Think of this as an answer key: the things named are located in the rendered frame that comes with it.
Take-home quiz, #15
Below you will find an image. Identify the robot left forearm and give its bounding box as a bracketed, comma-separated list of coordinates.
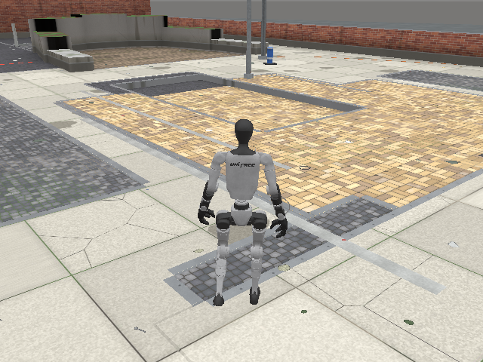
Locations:
[199, 181, 214, 211]

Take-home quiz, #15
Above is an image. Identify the robot right shin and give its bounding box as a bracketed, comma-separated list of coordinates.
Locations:
[251, 247, 263, 295]

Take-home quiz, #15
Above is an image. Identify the right robot upper arm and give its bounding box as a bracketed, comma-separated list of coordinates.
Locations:
[259, 152, 278, 195]

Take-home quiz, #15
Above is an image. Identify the left robot hand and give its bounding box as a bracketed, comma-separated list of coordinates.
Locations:
[198, 209, 215, 225]

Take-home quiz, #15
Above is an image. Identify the humanoid robot head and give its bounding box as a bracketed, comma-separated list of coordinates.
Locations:
[230, 119, 256, 155]

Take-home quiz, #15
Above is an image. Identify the robot right forearm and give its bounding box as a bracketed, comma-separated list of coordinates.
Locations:
[270, 183, 286, 220]

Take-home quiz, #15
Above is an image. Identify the right robot hand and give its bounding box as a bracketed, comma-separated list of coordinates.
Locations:
[270, 218, 288, 238]

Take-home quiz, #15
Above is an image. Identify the left robot upper arm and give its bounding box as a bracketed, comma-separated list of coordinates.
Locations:
[206, 152, 227, 192]

